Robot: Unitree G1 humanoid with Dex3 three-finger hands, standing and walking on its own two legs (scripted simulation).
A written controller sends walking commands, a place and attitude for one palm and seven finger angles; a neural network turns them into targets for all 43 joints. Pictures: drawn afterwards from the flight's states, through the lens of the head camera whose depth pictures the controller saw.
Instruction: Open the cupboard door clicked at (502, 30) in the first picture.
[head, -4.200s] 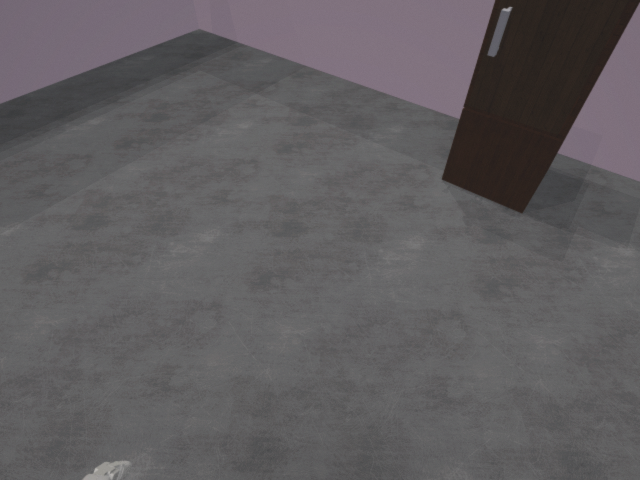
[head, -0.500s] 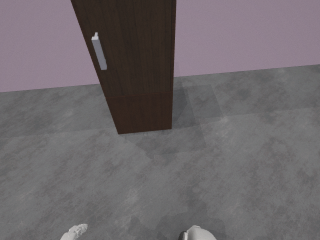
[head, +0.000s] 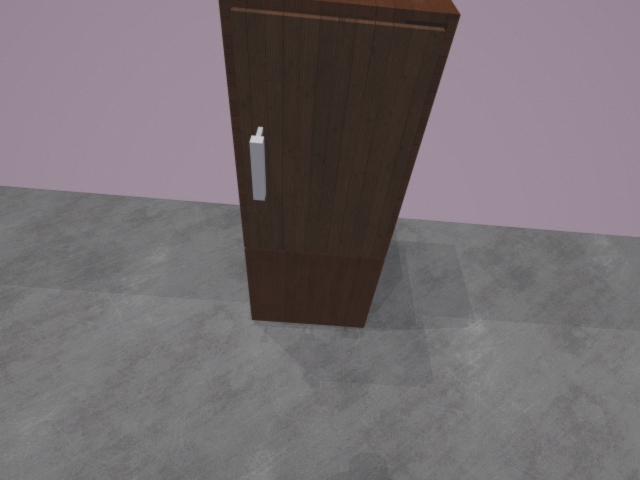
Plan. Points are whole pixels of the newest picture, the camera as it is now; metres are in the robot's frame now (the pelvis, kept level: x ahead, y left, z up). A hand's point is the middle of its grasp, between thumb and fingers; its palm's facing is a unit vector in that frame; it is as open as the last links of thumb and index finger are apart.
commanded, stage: take the last steps up to it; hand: left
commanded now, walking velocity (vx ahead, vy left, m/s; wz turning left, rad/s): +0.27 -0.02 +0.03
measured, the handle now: (259, 163) +0.72 +0.18 -0.03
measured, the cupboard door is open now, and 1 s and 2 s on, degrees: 0 0 0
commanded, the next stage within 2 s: come to a stop and stand still in 0.34 s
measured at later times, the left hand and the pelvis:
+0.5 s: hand (236, 429) +0.23 +0.14 -0.16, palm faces +0.06 -0.97 -0.22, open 7.3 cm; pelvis +0.15 -0.04 +0.00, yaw +2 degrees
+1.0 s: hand (191, 457) +0.18 +0.19 -0.17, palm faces +0.09 -0.97 -0.21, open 7.4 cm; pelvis +0.17 +0.00 +0.01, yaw +1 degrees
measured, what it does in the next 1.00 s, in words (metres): walks ahead: right foot, then left foot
